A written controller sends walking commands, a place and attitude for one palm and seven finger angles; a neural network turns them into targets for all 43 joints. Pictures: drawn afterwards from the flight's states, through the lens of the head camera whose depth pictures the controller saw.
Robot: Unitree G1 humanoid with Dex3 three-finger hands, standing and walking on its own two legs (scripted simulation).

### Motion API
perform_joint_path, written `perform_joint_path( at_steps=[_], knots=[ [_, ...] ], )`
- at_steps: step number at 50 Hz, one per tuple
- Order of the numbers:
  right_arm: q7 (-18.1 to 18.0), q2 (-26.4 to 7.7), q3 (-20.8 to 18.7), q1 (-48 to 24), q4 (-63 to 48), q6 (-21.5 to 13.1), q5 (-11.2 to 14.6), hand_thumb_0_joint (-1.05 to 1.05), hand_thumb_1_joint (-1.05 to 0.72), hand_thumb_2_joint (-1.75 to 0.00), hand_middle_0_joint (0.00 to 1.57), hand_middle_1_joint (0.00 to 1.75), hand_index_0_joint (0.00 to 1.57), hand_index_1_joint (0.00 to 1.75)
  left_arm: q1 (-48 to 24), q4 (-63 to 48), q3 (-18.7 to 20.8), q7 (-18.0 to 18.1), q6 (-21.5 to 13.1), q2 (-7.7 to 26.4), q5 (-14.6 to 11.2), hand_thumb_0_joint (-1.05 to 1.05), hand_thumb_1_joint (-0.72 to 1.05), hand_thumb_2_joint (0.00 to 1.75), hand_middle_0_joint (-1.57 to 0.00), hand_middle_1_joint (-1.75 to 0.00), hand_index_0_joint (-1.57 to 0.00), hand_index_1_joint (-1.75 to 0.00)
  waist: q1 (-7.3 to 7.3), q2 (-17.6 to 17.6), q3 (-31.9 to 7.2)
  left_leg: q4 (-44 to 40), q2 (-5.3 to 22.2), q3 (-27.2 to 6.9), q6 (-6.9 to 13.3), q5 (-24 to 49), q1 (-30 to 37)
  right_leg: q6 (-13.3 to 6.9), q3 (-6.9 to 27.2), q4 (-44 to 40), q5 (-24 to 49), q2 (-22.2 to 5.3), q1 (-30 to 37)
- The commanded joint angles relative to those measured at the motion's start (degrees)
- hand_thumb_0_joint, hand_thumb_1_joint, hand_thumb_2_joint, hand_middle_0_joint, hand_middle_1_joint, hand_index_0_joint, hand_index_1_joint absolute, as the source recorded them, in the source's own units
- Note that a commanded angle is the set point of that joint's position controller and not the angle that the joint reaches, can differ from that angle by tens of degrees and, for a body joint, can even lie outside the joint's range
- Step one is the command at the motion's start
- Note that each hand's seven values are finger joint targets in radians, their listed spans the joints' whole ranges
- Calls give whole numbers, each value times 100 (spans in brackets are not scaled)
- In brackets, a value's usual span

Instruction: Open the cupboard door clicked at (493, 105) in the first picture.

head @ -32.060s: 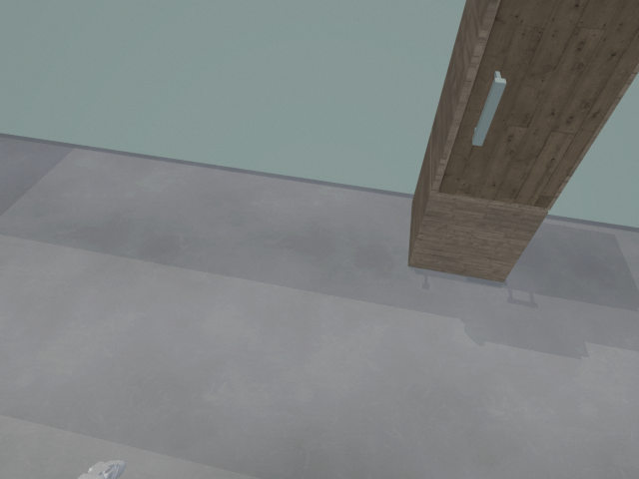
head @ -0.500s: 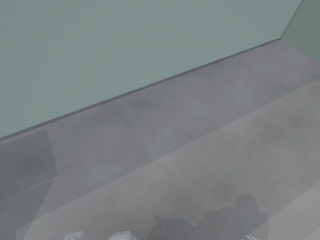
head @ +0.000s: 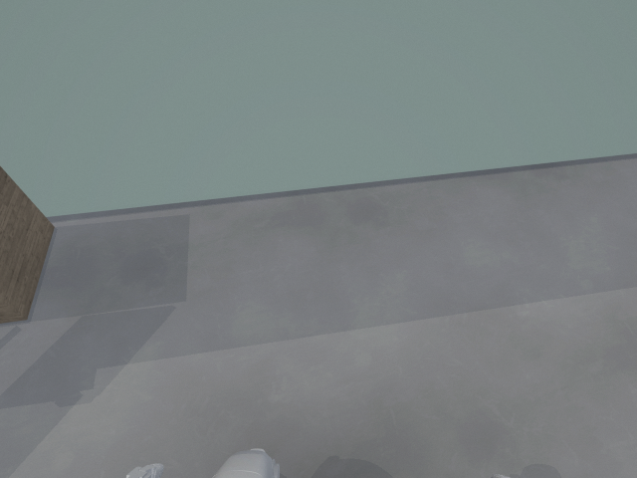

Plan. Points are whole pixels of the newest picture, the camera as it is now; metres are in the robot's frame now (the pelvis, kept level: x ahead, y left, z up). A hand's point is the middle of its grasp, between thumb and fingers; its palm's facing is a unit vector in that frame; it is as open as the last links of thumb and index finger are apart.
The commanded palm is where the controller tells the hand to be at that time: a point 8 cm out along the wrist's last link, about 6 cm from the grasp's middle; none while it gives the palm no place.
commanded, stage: turn to face it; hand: left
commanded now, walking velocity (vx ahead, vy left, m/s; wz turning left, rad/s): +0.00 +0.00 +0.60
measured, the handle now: out of the picture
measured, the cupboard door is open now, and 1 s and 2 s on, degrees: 50 50 50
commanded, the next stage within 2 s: take the last steps up to it in 1.62 s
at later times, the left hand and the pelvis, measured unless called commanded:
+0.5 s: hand out of the picture +0.05 +0.22 -0.16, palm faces +0.31 -0.90 -0.30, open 7.4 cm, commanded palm none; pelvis +0.01 -0.02 -0.01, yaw +18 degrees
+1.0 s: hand out of the picture -0.01 +0.23 -0.16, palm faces +0.59 -0.77 -0.26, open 7.4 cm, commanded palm none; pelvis +0.03 -0.01 +0.00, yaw +36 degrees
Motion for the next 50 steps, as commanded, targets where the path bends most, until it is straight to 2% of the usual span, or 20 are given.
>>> perform_joint_path(
  at_steps=[1, 3, 4, 5, 6, 11, 16, 19, 20, 22, 23, 25, 27, 32, 34, 36, 37, 41, 47, 50],
  knots=[
    [-22, -270, 32, -248, -573, -265, 7, 0, -90, -90, 20, 30, 20, 30, 331, -203, 338, 27, -95, 1260, -31, 0, 90, 90, -20, -30, -20, -30, 184, -885, -962, -1510, -70, 297, 42, 461, 394, -585, 627, -332, 3058, -1346, 942],
    [-23, -484, -26, 147, -469, -294, -12, 0, -90, -90, 20, 30, 20, 30, 146, -230, 351, -12, -45, 1204, -89, 0, 90, 90, -20, -30, -20, -30, -80, -513, -945, -2588, 7, 147, 180, 1504, 1418, -161, 252, 262, 2187, -1188, 170],
    [-49, -1004, -150, 462, -447, -350, -55, 0, -90, -90, 20, 30, 20, 30, 131, -380, 335, -41, -4, 962, -123, 0, 90, 90, -20, -30, -20, -30, -260, 702, -1187, -2956, 1051, -1245, 657, 2608, 2293, 248, -134, 1328, 817, -716, -950],
    [-97, -1609, -297, 868, -418, -337, -102, 0, -90, -90, 20, 30, 20, 30, -161, -646, 199, -58, 27, 614, -130, 0, 90, 90, -20, -30, -20, -30, -509, 2091, -1150, -3262, 2428, -2952, 1587, 4411, 2588, 569, -81, 2640, -2264, -32, -2147],
    [-153, -1671, -296, 1097, -322, -324, -118, 0, -90, -90, 20, 30, 20, 30, -525, -739, 206, -33, 84, 825, -58, 0, 90, 90, -20, -30, -20, -30, -615, 1274, -1189, -3255, 2493, -3079, 1852, 3613, 2308, 457, 554, 3370, -2111, -27, -2222],
    [-289, -1140, -125, 233, -452, -420, -99, 0, -90, -90, 20, 30, 20, 30, -339, -347, 227, -79, 119, 673, -92, 0, 90, 90, -20, -30, -20, -30, -75, 1134, -978, -3137, 1276, -1846, 1244, 3557, 1640, 450, 766, 3075, -905, 138, -1690],
    [-252, -1199, -199, 240, -413, -351, -130, 0, -90, -90, 20, 30, 20, 30, -426, -406, 205, -80, 111, 604, -109, 0, 90, 90, -20, -30, -20, -30, -118, 1204, -871, -3195, 1110, -2114, 1187, 2710, 1150, 363, 601, 1627, -939, 451, -844],
    [-239, -1160, -229, -18, -494, -298, -99, 0, -90, -90, 20, 30, 20, 30, 36, -302, 238, -51, 61, 666, -127, 0, 90, 90, -20, -30, -20, -30, 124, 1177, -884, -2888, 877, -2192, 990, 2448, 520, 291, 519, 334, -334, 643, 246],
    [-224, -1035, -218, -105, -558, -281, -57, 0, -90, -90, 20, 30, 20, 30, 290, -263, 286, -17, 18, 822, -120, 0, 90, 90, -20, -30, -20, -30, 275, 818, -902, -2514, 622, -2100, 768, 1923, 19, 230, 714, -571, -2, 432, 908],
    [-139, -551, -155, -133, -786, -290, -12, 0, -90, -90, 20, 30, 20, 30, 351, -326, 413, 44, -35, 1586, 2, 0, 90, 90, -20, -30, -20, -30, 396, -1567, -802, -34, -449, -544, 101, -598, -1048, -804, 2914, -1854, -203, -2045, 1030],
    [-96, -620, -151, -68, -782, -267, -68, 0, -90, -90, 20, 30, 20, 30, 183, -408, 362, 41, -29, 1480, -30, 0, 90, 90, -20, -30, -20, -30, 267, -1189, -760, 902, -166, -637, 176, -564, -839, -1058, 2618, -1672, -60, -2035, 394],
    [-80, -607, -162, -103, -586, -200, -71, 0, -90, -90, 20, 30, 20, 30, -188, -467, 255, 67, -67, 1022, -55, 0, 90, 90, -20, -30, -20, -30, 37, -1361, -562, 1572, 89, -574, 71, -119, -1006, -871, 1711, -1235, 1380, -1399, 443],
    [-28, -424, -93, -226, -570, -189, -17, 0, -90, -90, 20, 30, 20, 30, -172, -438, 239, 65, -74, 963, -34, 0, 90, 90, -20, -30, -20, -30, 65, -1204, -560, 814, 132, -255, -18, -77, -673, -756, 994, -984, 2492, -1240, 557],
    [-3, -267, 18, -312, -560, -286, 4, 0, -90, -90, 20, 30, 20, 30, 318, -184, 326, 18, -88, 1283, -27, 0, 90, 90, -20, -30, -20, -30, 213, -904, -860, -1460, -141, 314, 41, 478, 271, -496, 630, -167, 3418, -1257, 982],
    [-17, -547, -41, 211, -439, -336, -22, 0, -90, -90, 20, 30, 20, 30, 146, -261, 345, -15, -48, 1276, -104, 0, 90, 90, -20, -30, -20, -30, -113, -487, -1074, -2574, -61, 123, 197, 1745, 1419, -70, 248, 680, 2864, -1112, 326],
    [-108, -1655, -298, 1077, -340, -367, -96, 0, -90, -90, 20, 30, 20, 30, -227, -693, 173, -49, 23, 667, -138, 0, 90, 90, -20, -30, -20, -30, -572, 2081, -1363, -3091, 2363, -3035, 1692, 4978, 2607, 575, 74, 3036, -2347, 49, -1985],
    [-155, -1642, -292, 1229, -265, -357, -110, 0, -90, -90, 20, 30, 20, 30, -592, -807, 174, -6, 95, 812, -79, 0, 90, 90, -20, -30, -20, -30, -624, 1303, -1218, -3030, 2382, -3014, 1832, 4028, 2239, 482, 617, 3562, -2242, -9, -2065],
    [-295, -1171, -144, 348, -424, -422, -110, 0, -90, -90, 20, 30, 20, 30, -452, -425, 215, -57, 117, 668, -99, 0, 90, 90, -20, -30, -20, -30, -149, 1260, -1020, -3050, 1349, -2053, 1300, 3642, 1607, 442, 804, 3333, -1097, 100, -1710],
    [-253, -1200, -204, 187, -411, -346, -131, 0, -90, -90, 20, 30, 20, 30, -393, -422, 191, -74, 107, 607, -109, 0, 90, 90, -20, -30, -20, -30, -99, 1163, -917, -3159, 1093, -2245, 1187, 2686, 1029, 347, 608, 1564, -952, 490, -699],
    [-233, -1133, -227, -76, -498, -285, -89, 0, -90, -90, 20, 30, 20, 30, 92, -300, 245, -33, 54, 689, -126, 0, 90, 90, -20, -30, -20, -30, 164, 1073, -905, -2834, 796, -2261, 947, 2243, 332, 275, 533, 131, -169, 629, 458]
  ],
)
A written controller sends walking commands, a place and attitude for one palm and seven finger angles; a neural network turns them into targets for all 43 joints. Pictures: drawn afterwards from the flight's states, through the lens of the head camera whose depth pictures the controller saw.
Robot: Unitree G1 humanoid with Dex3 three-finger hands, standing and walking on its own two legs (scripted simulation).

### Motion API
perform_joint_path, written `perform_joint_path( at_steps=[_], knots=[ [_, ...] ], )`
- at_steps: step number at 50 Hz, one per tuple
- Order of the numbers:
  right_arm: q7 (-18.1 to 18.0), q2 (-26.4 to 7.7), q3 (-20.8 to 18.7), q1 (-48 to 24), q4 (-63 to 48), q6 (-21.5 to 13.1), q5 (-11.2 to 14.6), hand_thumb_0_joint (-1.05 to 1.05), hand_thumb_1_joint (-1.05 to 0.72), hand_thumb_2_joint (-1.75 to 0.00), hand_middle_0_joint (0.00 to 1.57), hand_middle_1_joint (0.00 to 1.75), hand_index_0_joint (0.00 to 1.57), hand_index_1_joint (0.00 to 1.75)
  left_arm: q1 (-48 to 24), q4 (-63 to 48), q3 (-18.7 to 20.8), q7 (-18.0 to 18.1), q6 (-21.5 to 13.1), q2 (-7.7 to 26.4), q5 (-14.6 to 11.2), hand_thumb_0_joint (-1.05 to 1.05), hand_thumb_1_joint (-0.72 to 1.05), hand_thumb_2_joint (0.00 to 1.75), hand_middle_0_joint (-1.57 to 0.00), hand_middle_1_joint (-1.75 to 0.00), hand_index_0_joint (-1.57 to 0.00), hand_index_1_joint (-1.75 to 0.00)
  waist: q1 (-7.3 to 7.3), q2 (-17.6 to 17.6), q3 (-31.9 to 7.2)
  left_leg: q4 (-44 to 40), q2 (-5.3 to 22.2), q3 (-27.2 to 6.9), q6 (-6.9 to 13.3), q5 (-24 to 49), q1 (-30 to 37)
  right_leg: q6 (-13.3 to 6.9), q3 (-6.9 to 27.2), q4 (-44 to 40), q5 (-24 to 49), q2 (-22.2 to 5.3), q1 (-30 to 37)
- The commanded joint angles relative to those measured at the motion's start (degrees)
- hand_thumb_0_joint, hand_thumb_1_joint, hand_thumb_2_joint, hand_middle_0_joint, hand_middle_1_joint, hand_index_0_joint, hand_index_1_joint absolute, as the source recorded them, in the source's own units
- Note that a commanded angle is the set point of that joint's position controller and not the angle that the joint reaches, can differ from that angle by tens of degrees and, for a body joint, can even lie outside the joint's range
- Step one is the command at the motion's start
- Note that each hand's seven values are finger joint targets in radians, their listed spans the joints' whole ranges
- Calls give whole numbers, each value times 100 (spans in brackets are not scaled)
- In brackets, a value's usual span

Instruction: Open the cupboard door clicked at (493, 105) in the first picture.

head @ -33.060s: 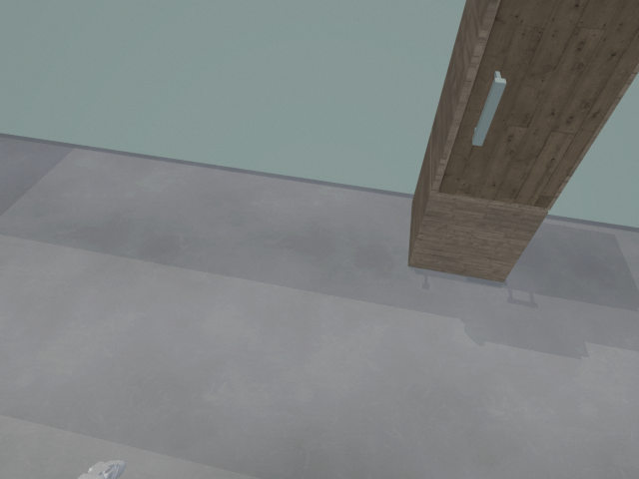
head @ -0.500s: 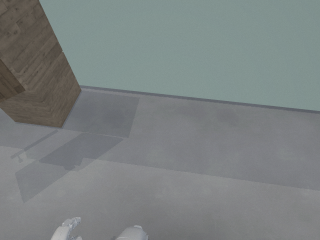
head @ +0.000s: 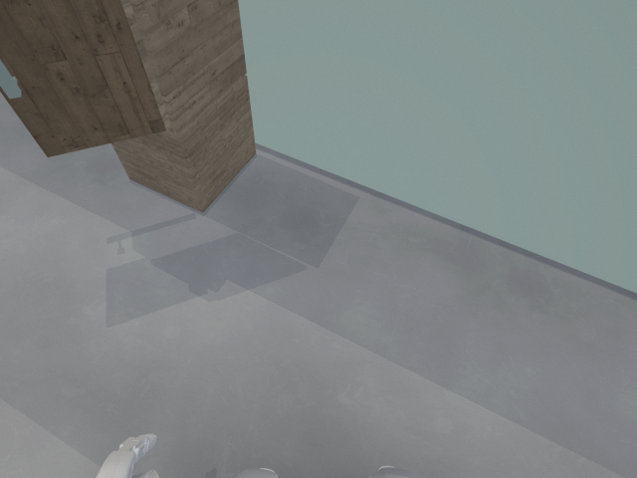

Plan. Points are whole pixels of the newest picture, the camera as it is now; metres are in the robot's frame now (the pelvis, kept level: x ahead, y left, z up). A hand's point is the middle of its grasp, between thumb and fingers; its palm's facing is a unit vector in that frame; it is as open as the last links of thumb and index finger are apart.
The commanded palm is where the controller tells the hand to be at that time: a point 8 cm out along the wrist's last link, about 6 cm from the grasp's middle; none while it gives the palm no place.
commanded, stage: turn to face it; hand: left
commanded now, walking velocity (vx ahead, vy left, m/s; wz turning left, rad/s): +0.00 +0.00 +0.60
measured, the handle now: out of the picture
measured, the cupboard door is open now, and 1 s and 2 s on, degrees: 50 50 50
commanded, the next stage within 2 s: take the last steps up to it in 0.62 s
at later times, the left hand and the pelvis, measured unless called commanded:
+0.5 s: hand out of the picture +0.04 +0.22 -0.18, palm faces +0.30 -0.93 -0.23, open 7.4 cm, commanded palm none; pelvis +0.03 +0.00 +0.00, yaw +16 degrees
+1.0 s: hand out of the picture +0.00 +0.20 -0.19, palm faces +0.45 -0.88 -0.18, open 7.4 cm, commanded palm none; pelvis +0.07 +0.01 -0.01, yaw +23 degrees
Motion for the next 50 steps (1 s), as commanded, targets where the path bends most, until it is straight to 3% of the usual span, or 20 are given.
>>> perform_joint_path(
  at_steps=[1, 3, 6, 12, 14, 15, 16, 17, 23, 29, 30, 31, 32, 37, 41, 44, 45, 46, 47, 50],
  knots=[
    [-67, -1059, -346, -349, -560, -80, 46, 0, -90, -90, 20, 30, 20, 30, 796, -259, 195, 74, -199, 676, -2, 0, 90, 90, -20, -30, -20, -30, 327, 319, -858, -219, 638, -1056, 302, 168, -778, -145, 279, -2237, 727, -247, 1864],
    [19, -692, -292, -353, -747, -83, 61, 0, -90, -90, 20, 30, 20, 30, 701, -372, 275, 109, -226, 1324, 97, 0, 90, 90, -20, -30, -20, -30, 364, -1515, -711, 2290, -240, 416, -240, -2004, -1525, -1255, 2301, -3334, 197, -2560, 1520],
    [88, -695, -303, -309, -575, 8, 17, 0, -90, -90, 20, 30, 20, 30, 138, -498, 126, 123, -265, 762, 45, 0, 90, 90, -20, -30, -20, -30, 11, -1640, -373, 3658, 246, 453, -293, -1420, -1477, -1152, 975, -2830, 1630, -1811, 929],
    [114, -343, -89, -436, -532, -141, 97, 0, -90, -90, 20, 30, 20, 30, 837, -139, 199, 90, -313, 1030, 61, 0, 90, 90, -20, -30, -20, -30, 221, -1095, -940, 432, -14, 1271, -325, -843, -236, -771, -20, -1407, 4655, -1677, 1915],
    [90, -733, -172, 184, -383, -211, 53, 0, -90, -90, 20, 30, 20, 30, 658, -225, 195, 49, -279, 970, -29, 0, 90, 90, -20, -30, -20, -30, -157, -465, -1264, -600, 330, 871, -64, 1100, 1274, -231, -487, -344, 3854, -1415, 932],
    [50, -1367, -314, 605, -353, -266, -3, 0, -90, -90, 20, 30, 20, 30, 645, -450, 118, 19, -246, 564, -67, 0, 90, 90, -20, -30, -20, -30, -338, 1300, -1477, -629, 1921, -1175, 739, 3459, 2261, 221, -809, 953, 619, -648, -633],
    [1, -1642, -354, 912, -252, -205, 2, 0, -90, -90, 20, 30, 20, 30, 302, -585, 15, 55, -189, 436, -23, 0, 90, 90, -20, -30, -20, -30, -464, 1508, -1419, -802, 2547, -1614, 1355, 4074, 1962, 168, -302, 1695, -1435, -457, -909],
    [-70, -1552, -324, 910, -247, -223, -15, 0, -90, -90, 20, 30, 20, 30, -6, -611, 15, 94, -112, 492, -4, 0, 90, 90, -20, -30, -20, -30, -483, 1014, -1237, -786, 2446, -1680, 1413, 3657, 1790, 134, -52, 2092, -1265, -474, -1177],
    [-201, -1142, -169, 126, -274, -262, -26, 0, -90, -90, 20, 30, 20, 30, 201, -136, 10, -11, -61, 277, -35, 0, 90, 90, -20, -30, -20, -30, -50, 940, -1007, -816, 1484, -427, 897, 3118, 1090, 74, -64, 1107, -280, -280, -362],
    [-159, -1025, -171, -167, -207, -182, 17, 0, -90, -90, 20, 30, 20, 30, 765, 118, 24, 3, -155, 266, -34, 0, 90, 90, -20, -30, -20, -30, 227, 729, -828, -558, 1197, -485, 586, 1781, 187, -31, -331, -1267, 928, 41, 1251],
    [-134, -866, -157, -183, -216, -181, 60, 0, -90, -90, 20, 30, 20, 30, 963, 166, 63, 36, -220, 444, -10, 0, 90, 90, -20, -30, -20, -30, 311, 261, -864, -97, 879, -285, 311, 1082, -107, -118, 31, -2096, 1354, -275, 1715],
    [-90, -539, -113, -75, -290, -174, 109, 0, -90, -90, 20, 30, 20, 30, 1025, 192, 142, 76, -285, 879, 64, 0, 90, 90, -20, -30, -20, -30, 290, -1070, -840, 818, 132, 448, -102, -474, -853, -564, 1418, -2691, 1704, -1487, 2033],
    [-59, -495, -108, -105, -382, -126, 106, 0, -90, -90, 20, 30, 20, 30, 985, 111, 173, 70, -285, 1177, 82, 0, 90, 90, -20, -30, -20, -30, 315, -1547, -687, 1966, -97, 639, -194, -2068, -785, -1223, 1976, -3050, 1992, -2424, 1440],
    [-25, -327, -74, -281, -133, -96, 101, 0, -90, -90, 20, 30, 20, 30, 717, 123, 102, 116, -347, 650, 87, 0, 90, 90, -20, -30, -20, -30, 208, -1300, -583, 2495, 202, 668, -251, -1738, -832, -1259, 701, -2470, 3679, -1713, 1517],
    [80, -184, -4, -410, -115, -207, 61, 0, -90, -90, 20, 30, 20, 30, 1086, 356, 201, 17, -417, 911, 82, 0, 90, 90, -20, -30, -20, -30, 391, -1073, -593, 941, 97, 1117, -249, -1300, -449, -1118, 737, -2616, 2227, -1758, 1711],
    [65, -257, 3, 169, 66, -305, 35, 0, -90, -90, 20, 30, 20, 30, 833, 403, 241, -40, -388, 902, 38, 0, 90, 90, -20, -30, -20, -30, 67, -800, -559, -488, -6, 1339, -148, -480, 872, -756, 298, -2241, 919, -1545, 820],
    [23, -537, -53, 552, 155, -350, 23, 0, -90, -90, 20, 30, 20, 30, 685, 322, 211, -79, -352, 723, 8, 0, 90, 90, -20, -30, -20, -30, -144, -133, -608, -933, 347, 818, 55, -548, 1662, -486, -34, -1534, 333, -1230, 8],
    [-29, -1093, -202, 1011, 204, -361, -64, 0, -90, -90, 20, 30, 20, 30, 566, 135, 151, -140, -323, 340, -28, 0, 90, 90, -20, -30, -20, -30, -363, 1532, -657, -1394, 1597, -997, 685, -947, 2260, -128, -786, -67, -533, -431, -1214],
    [-98, -1295, -228, 1544, 264, -339, -70, 0, -90, -90, 20, 30, 20, 30, -41, -187, 49, -143, -340, 238, 24, 0, 90, 90, -20, -30, -20, -30, -585, 1673, -491, -1864, 2261, -1781, 1266, -1057, 2083, -128, -680, 1182, -1103, -253, -1744],
    [-180, -813, -48, 1211, 253, -505, -50, 0, -90, -90, 20, 30, 20, 30, -212, 34, 51, -160, -374, 177, 64, 0, 90, 90, -20, -30, -20, -30, -268, 830, -287, -1925, 1894, -1394, 1286, -349, 1527, -265, 32, 2221, -118, -584, -1903]
  ],
)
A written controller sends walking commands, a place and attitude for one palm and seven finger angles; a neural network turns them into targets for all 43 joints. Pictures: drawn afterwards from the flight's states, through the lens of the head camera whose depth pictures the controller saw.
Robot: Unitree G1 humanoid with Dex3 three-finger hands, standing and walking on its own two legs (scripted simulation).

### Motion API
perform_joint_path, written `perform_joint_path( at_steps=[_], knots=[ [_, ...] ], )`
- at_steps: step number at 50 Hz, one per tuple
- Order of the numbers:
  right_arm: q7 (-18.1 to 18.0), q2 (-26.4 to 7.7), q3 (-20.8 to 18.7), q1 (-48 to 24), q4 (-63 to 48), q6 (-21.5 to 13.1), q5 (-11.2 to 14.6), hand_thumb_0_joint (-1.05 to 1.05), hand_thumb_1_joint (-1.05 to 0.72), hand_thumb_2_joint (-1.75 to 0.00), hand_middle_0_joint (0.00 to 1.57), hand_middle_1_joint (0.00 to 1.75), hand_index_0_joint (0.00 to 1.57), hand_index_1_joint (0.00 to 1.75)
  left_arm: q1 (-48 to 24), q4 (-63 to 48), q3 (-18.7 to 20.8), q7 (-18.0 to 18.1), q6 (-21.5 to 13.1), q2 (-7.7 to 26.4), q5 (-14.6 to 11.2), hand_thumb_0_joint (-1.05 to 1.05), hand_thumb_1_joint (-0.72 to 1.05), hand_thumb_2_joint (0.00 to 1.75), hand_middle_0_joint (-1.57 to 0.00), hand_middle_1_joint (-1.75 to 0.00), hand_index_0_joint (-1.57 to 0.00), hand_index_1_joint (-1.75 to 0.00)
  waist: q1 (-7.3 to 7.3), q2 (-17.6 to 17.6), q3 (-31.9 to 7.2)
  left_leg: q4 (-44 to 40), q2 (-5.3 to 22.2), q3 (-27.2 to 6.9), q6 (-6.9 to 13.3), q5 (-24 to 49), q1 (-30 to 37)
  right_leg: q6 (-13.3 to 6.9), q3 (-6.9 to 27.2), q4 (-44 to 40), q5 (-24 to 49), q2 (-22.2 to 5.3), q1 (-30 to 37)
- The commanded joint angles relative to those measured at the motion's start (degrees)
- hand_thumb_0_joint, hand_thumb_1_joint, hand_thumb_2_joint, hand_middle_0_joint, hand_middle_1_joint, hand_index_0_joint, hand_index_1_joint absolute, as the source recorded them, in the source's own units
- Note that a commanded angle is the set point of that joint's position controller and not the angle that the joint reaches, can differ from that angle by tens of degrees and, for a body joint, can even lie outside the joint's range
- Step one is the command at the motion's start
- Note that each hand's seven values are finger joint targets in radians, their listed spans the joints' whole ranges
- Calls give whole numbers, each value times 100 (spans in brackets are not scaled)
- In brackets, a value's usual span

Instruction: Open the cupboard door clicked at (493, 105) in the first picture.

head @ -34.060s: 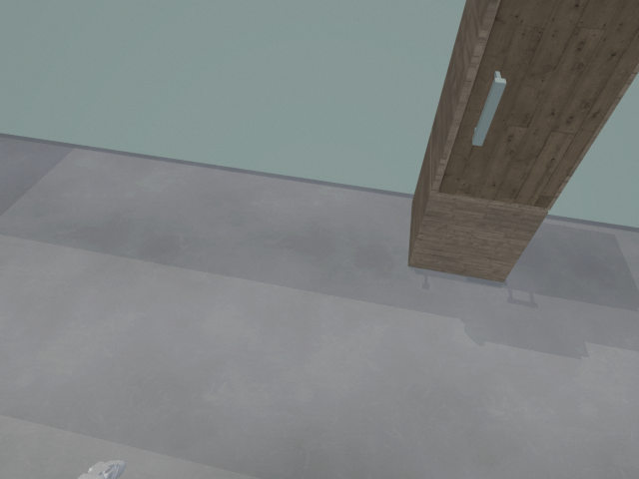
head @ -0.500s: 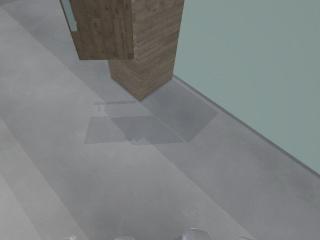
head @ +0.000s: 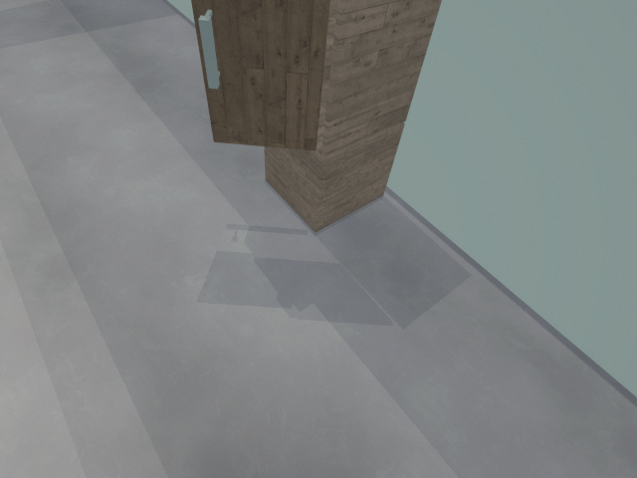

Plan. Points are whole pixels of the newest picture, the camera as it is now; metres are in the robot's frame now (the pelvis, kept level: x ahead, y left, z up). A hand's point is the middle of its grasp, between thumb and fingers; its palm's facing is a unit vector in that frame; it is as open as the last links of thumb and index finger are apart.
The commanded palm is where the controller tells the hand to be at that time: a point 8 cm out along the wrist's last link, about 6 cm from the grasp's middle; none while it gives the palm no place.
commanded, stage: take the last steps up to it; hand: left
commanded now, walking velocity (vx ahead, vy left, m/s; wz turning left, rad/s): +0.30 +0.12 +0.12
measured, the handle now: (211, 50) +1.05 +0.36 -0.02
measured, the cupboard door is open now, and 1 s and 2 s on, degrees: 50 50 50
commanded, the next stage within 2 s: come to a stop and stand still in 1.20 s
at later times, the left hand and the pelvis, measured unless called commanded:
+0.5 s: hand (204, 425) +0.20 +0.17 -0.15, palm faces +0.14 -0.97 -0.18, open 7.3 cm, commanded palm none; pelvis +0.14 -0.01 +0.01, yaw +5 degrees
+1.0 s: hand (189, 308) +0.39 +0.25 -0.15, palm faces +0.09 -0.98 -0.19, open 7.4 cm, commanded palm none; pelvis +0.31 +0.06 +0.01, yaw +3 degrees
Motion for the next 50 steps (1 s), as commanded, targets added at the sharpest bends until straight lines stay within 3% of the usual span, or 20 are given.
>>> perform_joint_path(
  at_steps=[1, 5, 11, 14, 15, 16, 17, 18, 20, 23, 28, 30, 32, 33, 34, 35, 38, 41, 47, 50],
  knots=[
    [-190, -892, -105, 862, -10, -225, -26, 0, -90, -90, 20, 30, 20, 30, -899, -696, 54, -65, -266, 376, -5, 0, 90, 90, -20, -30, -20, -30, -318, 1086, -8, -2128, 1720, -2214, 889, 527, 1098, -52, 319, 1418, 537, -159, -1930],
    [-192, -797, -53, 1030, 217, -317, 15, 0, -90, -90, 20, 30, 20, 30, -833, -565, -25, -92, -248, 234, -20, 0, 90, 90, -20, -30, -20, -30, -229, 939, -136, -2113, 1450, -1441, 839, 1608, 1169, 3, 89, 407, 933, -76, -1397],
    [-159, -734, -39, 1330, 540, -296, -6, 0, -90, -90, 20, 30, 20, 30, -1272, -698, -73, -96, -280, 162, -15, 0, 90, 90, -20, -30, -20, -30, -293, 915, 143, -2059, 1380, -1231, 767, 1346, 774, -27, -202, -1096, 1121, 193, -451],
    [-165, -614, -12, 1223, 628, -272, 17, 0, -90, -90, 20, 30, 20, 30, -687, -506, 10, -74, -328, 279, -9, 0, 90, 90, -20, -30, -20, -30, 37, 687, 166, -1277, 1085, -983, 464, 1042, 72, -106, -260, -2040, 1544, 346, 998],
    [-150, -517, 0, 1177, 610, -296, 64, 0, -90, -90, 20, 30, 20, 30, -37, -308, 99, -49, -378, 520, -1, 0, 90, 90, -20, -30, -20, -30, 324, 191, -100, -373, 748, -748, 259, 752, -597, -239, 202, -2384, 1484, 70, 2192],
    [-108, -366, -5, 1252, 493, -311, 102, 0, -90, -90, 20, 30, 20, 30, 763, -84, 231, -12, -441, 992, 10, 0, 90, 90, -20, -30, -20, -30, 571, -867, -514, 1059, 119, -107, -104, -289, -1698, -776, 1857, -3006, 949, -1286, 3370],
    [-80, -439, -40, 1068, 292, -268, 81, 0, -90, -90, 20, 30, 20, 30, 1172, -31, 304, 38, -404, 1339, -49, 0, 90, 90, -20, -30, -20, -30, 645, -1182, -589, 2505, 26, -128, -202, -1872, -2187, -1352, 3198, -3922, 450, -2374, 3248],
    [-88, -550, -104, 771, 271, -218, 50, 0, -90, -90, 20, 30, 20, 30, 869, -112, 278, 103, -398, 1160, -71, 0, 90, 90, -20, -30, -20, -30, 552, -804, -220, 3176, 409, -590, -226, -1578, -2325, -1487, 3329, -4217, -634, -2339, 2367],
    [-19, -367, -137, 435, 229, -132, -5, 0, -90, -90, 20, 30, 20, 30, 195, -285, 129, 138, -421, 623, -56, 0, 90, 90, -20, -30, -20, -30, 175, -531, 353, 3224, 790, -745, -313, -599, -2206, -1216, 2309, -4391, -561, -1900, 989],
    [92, -12, -114, 767, 361, -24, -18, 0, -90, -90, 20, 30, 20, 30, -37, -280, 110, 112, -550, 455, -21, 0, 90, 90, -20, -30, -20, -30, -135, -369, 92, 2278, 817, -333, -471, 102, -1299, -875, 961, -4498, 425, -1376, 283],
    [188, 96, -119, 299, 86, -140, -7, 0, -90, -90, 20, 30, 20, 30, 299, 6, 190, 48, -597, 686, 7, 0, 90, 90, -20, -30, -20, -30, 48, -209, -48, 409, 522, 104, -541, 331, -806, -888, 653, -4153, 966, -1196, 711],
    [177, -17, -121, 338, 73, -202, -7, 0, -90, -90, 20, 30, 20, 30, 275, 80, 201, 28, -551, 739, -12, 0, 90, 90, -20, -30, -20, -30, -31, -378, -129, -220, 360, 303, -532, 572, -280, -748, 459, -3807, 967, -1052, 709],
    [114, -327, -170, 731, 189, -263, -6, 0, -90, -90, 20, 30, 20, 30, 256, 79, 170, 9, -492, 621, -21, 0, 90, 90, -20, -30, -20, -30, -265, 255, -206, -738, 299, 340, -461, 409, 934, -521, 182, -2966, 884, -712, 15],
    [36, -778, -264, 1342, 318, -294, -44, 0, -90, -90, 20, 30, 20, 30, 175, -38, 129, -17, -468, 428, -24, 0, 90, 90, -20, -30, -20, -30, -612, 1191, -398, -1009, 1032, -642, -113, 33, 1764, -301, -246, -1692, 720, -272, -792],
    [-56, -1328, -394, 2075, 424, -290, -102, 0, -90, -90, 20, 30, 20, 30, -118, -315, 49, -28, -463, 124, -53, 0, 90, 90, -20, -30, -20, -30, -903, 2236, -520, -1819, 2275, -2397, 537, -514, 2199, -73, -722, 67, -426, 359, -1746],
    [-102, -1353, -360, 2180, 467, -255, -97, 0, -90, -90, 20, 30, 20, 30, -498, -474, 17, -4, -479, 177, -11, 0, 90, 90, -20, -30, -20, -30, -952, 1710, -402, -2051, 2605, -2895, 921, -742, 1923, -214, -99, 1195, -569, 259, -2108],
    [-164, -816, -174, 1092, 222, -335, -56, 0, -90, -90, 20, 30, 20, 30, -552, -332, 12, -53, -428, 163, -3, 0, 90, 90, -20, -30, -20, -30, -441, 1191, -10, -2244, 2253, -1996, 731, -276, 843, -193, 345, 1652, 493, -286, -2063],
    [-163, -725, -113, 872, 282, -407, -32, 0, -90, -90, 20, 30, 20, 30, -334, -239, -31, -97, -346, 22, -9, 0, 90, 90, -20, -30, -20, -30, -207, 1066, -147, -2219, 1857, -997, 622, 871, 738, -123, 116, 467, 847, -235, -1339],
    [-98, -758, -152, 756, 432, -316, -25, 0, -90, -90, 20, 30, 20, 30, -499, -355, -16, -100, -321, 66, -1, 0, 90, 90, -20, -30, -20, -30, -92, 862, 75, -2102, 1635, -623, 553, 212, 202, -107, -250, -1252, 1288, 113, -9],
    [-89, -580, -91, 614, 463, -284, 25, 0, -90, -90, 20, 30, 20, 30, 242, -126, 106, -54, -379, 380, 16, 0, 90, 90, -20, -30, -20, -30, 317, 283, -9, -721, 970, -120, 96, -51, -572, -234, 1, -2304, 1487, 124, 1648]
  ],
)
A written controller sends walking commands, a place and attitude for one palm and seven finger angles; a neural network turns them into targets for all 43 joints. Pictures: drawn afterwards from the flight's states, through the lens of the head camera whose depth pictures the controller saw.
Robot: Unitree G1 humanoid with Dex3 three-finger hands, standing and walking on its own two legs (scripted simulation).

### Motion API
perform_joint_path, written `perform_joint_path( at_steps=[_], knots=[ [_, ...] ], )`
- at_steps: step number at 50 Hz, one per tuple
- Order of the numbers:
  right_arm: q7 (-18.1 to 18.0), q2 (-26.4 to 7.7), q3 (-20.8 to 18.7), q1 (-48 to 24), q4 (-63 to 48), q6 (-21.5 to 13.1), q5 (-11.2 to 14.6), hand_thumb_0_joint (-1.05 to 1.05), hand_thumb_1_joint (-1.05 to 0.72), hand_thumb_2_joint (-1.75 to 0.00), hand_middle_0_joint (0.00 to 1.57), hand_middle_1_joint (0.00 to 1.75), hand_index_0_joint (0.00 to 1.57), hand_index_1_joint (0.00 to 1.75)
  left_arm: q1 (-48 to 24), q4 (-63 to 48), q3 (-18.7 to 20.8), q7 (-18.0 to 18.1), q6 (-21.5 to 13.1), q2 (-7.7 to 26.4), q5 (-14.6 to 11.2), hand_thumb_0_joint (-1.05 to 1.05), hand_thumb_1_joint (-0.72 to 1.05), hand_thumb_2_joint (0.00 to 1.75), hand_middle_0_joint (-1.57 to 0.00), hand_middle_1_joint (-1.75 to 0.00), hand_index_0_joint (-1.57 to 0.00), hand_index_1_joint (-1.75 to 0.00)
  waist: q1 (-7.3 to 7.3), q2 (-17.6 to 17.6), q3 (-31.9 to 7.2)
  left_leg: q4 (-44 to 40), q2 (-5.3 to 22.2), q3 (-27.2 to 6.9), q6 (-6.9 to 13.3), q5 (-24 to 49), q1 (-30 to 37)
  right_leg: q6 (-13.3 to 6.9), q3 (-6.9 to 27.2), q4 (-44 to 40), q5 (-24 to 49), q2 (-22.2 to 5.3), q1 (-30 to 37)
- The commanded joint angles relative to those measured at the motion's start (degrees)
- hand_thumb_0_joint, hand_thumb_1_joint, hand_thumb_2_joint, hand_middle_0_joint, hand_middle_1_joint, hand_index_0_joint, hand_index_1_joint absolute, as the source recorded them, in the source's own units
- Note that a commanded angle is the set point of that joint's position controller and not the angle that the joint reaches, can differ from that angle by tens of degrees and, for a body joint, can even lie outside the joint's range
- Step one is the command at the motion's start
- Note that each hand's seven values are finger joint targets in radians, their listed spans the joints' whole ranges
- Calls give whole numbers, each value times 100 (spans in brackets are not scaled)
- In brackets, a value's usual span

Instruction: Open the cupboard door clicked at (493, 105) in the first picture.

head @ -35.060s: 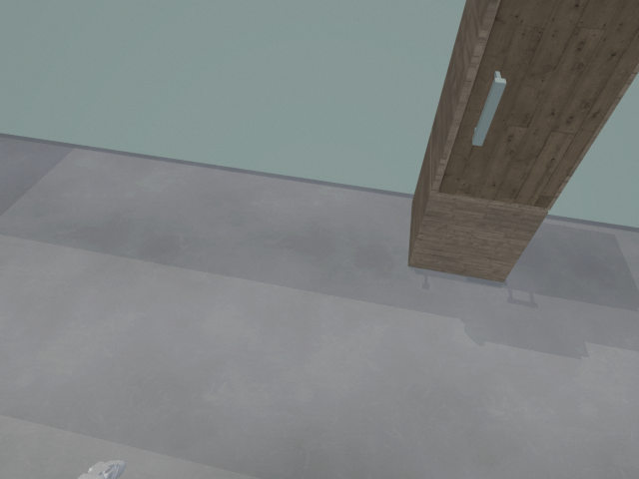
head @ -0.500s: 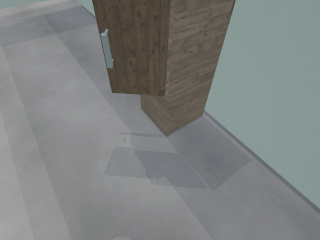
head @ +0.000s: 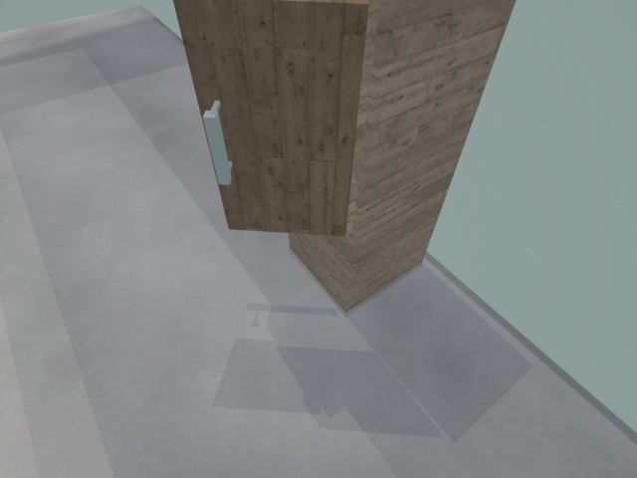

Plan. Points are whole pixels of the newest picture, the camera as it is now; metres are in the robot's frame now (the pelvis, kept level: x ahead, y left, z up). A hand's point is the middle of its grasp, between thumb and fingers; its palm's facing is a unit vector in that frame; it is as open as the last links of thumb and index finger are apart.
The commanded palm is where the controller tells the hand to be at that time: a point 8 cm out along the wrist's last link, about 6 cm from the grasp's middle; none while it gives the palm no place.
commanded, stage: take the last steps up to it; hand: left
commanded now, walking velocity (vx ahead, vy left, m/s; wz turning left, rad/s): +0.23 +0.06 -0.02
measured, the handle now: (220, 143) +0.75 +0.26 -0.03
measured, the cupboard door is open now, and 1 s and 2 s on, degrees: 50 50 50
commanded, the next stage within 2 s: come to a stop and stand still in 0.20 s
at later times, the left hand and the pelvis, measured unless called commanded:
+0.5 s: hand (181, 443) +0.20 +0.23 -0.18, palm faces +0.04 -0.98 -0.19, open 7.4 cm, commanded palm none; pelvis +0.16 +0.04 +0.00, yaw +0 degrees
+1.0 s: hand (193, 421) +0.23 +0.22 -0.18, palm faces +0.01 -0.98 -0.21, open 7.4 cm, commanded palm none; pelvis +0.17 +0.04 -0.01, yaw -1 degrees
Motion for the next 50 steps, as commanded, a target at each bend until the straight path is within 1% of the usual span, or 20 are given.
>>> perform_joint_path(
  at_steps=[1, 2, 3, 5, 8, 13, 14, 15, 16, 19, 22, 29, 31, 33, 36, 41, 44, 45, 46, 50],
  knots=[
    [-11, -470, -73, -45, -330, -90, 65, 0, -90, -90, 20, 30, 20, 30, 1380, 120, 246, 65, -170, 1012, 8, 0, 90, 90, -20, -30, -20, -30, 618, -974, -105, 1516, 140, 88, 11, -672, -2352, -528, 1661, -1632, -219, -1022, 2776],
    [29, -427, -69, -83, -508, -53, 66, 0, -90, -90, 20, 30, 20, 30, 1810, 185, 321, 120, -164, 1429, -54, 0, 90, 90, -20, -30, -20, -30, 698, -1785, -195, 2915, -66, 71, -91, -1912, -2993, -1150, 3171, -2600, -659, -2108, 3002],
    [11, -601, -110, -280, -547, -32, 45, 0, -90, -90, 20, 30, 20, 30, 1673, 121, 305, 181, -166, 1340, -76, 0, 90, 90, -20, -30, -20, -30, 664, -1321, -80, 3626, 226, -517, -97, -1774, -3174, -1440, 3468, -2821, -1266, -2212, 2569],
    [16, -573, -149, -567, -534, -18, 19, 0, -90, -90, 20, 30, 20, 30, 1037, -46, 197, 234, -192, 888, -79, 0, 90, 90, -20, -30, -20, -30, 357, -1027, 154, 3766, 564, -893, -143, -883, -3163, -1268, 2628, -2766, -736, -1845, 1856],
    [78, -159, -77, -274, -376, 42, 22, 0, -90, -90, 20, 30, 20, 30, 650, -103, 173, 213, -266, 721, -42, 0, 90, 90, -20, -30, -20, -30, 68, -563, -147, 2459, 526, -556, -248, -442, -2043, -1008, 1298, -2640, 602, -1367, 1185],
    [61, -130, -39, 336, -191, -72, -5, 0, -90, -90, 20, 30, 20, 30, 537, 63, 177, 135, -204, 755, -94, 0, 90, 90, -20, -30, -20, -30, -159, -167, -253, 195, 55, -21, -317, 638, -229, -560, 655, -1801, -249, -690, 469],
    [17, -410, -100, 597, -136, -109, -10, 0, -90, -90, 20, 30, 20, 30, 496, 25, 133, 109, -166, 611, -98, 0, 90, 90, -20, -30, -20, -30, -280, 442, -292, 3, 394, -473, -191, 619, 237, -381, 458, -1195, -653, -423, -21],
    [-45, -861, -176, 940, -126, -123, -51, 0, -90, -90, 20, 30, 20, 30, 427, -110, 73, 99, -126, 336, -110, 0, 90, 90, -20, -30, -20, -30, -429, 1339, -247, -557, 1389, -1777, 286, 407, 409, -112, -40, -74, -1101, 149, -648],
    [-129, -1156, -214, 1114, -197, -77, -80, 0, -90, -90, 20, 30, 20, 30, 218, -269, -5, 117, -118, 232, -122, 0, 90, 90, -20, -30, -20, -30, -521, 1412, -228, -987, 2171, -2835, 889, 729, 198, -2, -12, 915, -1746, 372, -871],
    [-293, -698, 19, 310, -266, -127, -64, 0, -90, -90, 20, 30, 20, 30, 245, 64, -98, 215, -30, 213, -162, 0, 90, 90, -20, -30, -20, -30, -142, 929, -387, -272, 1891, -1749, 889, 5624, 23, 76, 620, 1121, -1464, -78, -175],
    [-353, -886, -67, -110, -246, 1, 33, 0, -90, -90, 20, 30, 20, 30, 492, 216, -65, 245, 130, 418, -177, 0, 90, 90, -20, -30, -20, -30, -70, 861, -639, 61, 1582, -1143, 631, 6225, 373, 73, 379, -5, -697, 129, 514],
    [-361, -1157, -301, -501, -411, 294, 16, 0, -90, -90, 20, 30, 20, 30, 597, -167, 107, 249, 369, 649, -78, 0, 90, 90, -20, -30, -20, -30, 86, 854, -344, 214, 1686, -1277, 622, 4256, -558, -136, 520, -188, 118, 225, 962],
    [-322, -996, -316, -569, -498, 359, 61, 0, -90, -90, 20, 30, 20, 30, 654, -241, 129, 268, 309, 863, -23, 0, 90, 90, -20, -30, -20, -30, 104, 13, -445, 843, 983, -832, 160, 2365, -994, -334, 1098, -899, 2412, -245, 1327],
    [-240, -508, -235, -438, -542, 451, 126, 0, -90, -90, 20, 30, 20, 30, 585, -238, 135, 309, 206, 1205, -27, 0, 90, 90, -20, -30, -20, -30, 91, -1298, -536, 2520, -152, -340, -261, -1423, -1469, -1155, 2185, -1739, 4208, -1574, 1428],
    [-230, -496, -190, -714, -569, 500, 135, 0, -90, -90, 20, 30, 20, 30, 358, -236, 112, 397, 128, 1028, -70, 0, 90, 90, -20, -30, -20, -30, 51, -801, -643, 3687, -65, -988, -287, -1599, -2053, -1405, 1845, -1460, 4976, -1365, 1949],
    [-147, -412, -108, -717, -532, 463, 137, 0, -90, -90, 20, 30, 20, 30, 319, -197, 115, 384, 87, 1083, -62, 0, 90, 90, -20, -30, -20, -30, 88, -745, -677, 1901, -102, -710, -378, -1046, -1495, -1170, 1575, -1550, 4300, -1106, 2138],
    [-147, -393, -72, -282, -346, 377, 123, 0, -90, -90, 20, 30, 20, 30, 152, -92, 93, 359, 92, 1057, -118, 0, 90, 90, -20, -30, -20, -30, -137, -617, -578, -101, -42, -658, -320, 407, -395, -702, 1403, -1264, 3053, -836, 1560],
    [-151, -589, -81, -226, -343, 304, 93, 0, -90, -90, 20, 30, 20, 30, 167, -101, 53, 325, 101, 889, -160, 0, 90, 90, -20, -30, -20, -30, -104, -52, -598, -412, 359, -1035, -152, 1232, 12, -388, 1193, -1056, 2108, -496, 1166],
    [-126, -970, -216, -594, -858, 237, 127, 0, -90, -90, 20, 30, 20, 30, 554, -168, -46, 579, 6, 780, -127, 0, 90, 90, -20, -30, -20, -30, -62, 1061, -810, 451, 679, -655, -194, 1675, -192, -265, 1089, -771, 2474, -413, 1279],
    [-214, -837, -85, -335, -1234, 159, 44, 0, -90, -90, 20, 30, 20, 30, 413, -431, -132, 466, 166, 625, -51, 0, 90, 90, -20, -30, -20, -30, -54, 1229, -608, 221, 1101, -1463, 246, 3881, -414, -229, 443, -37, -20, 232, 626]
  ],
)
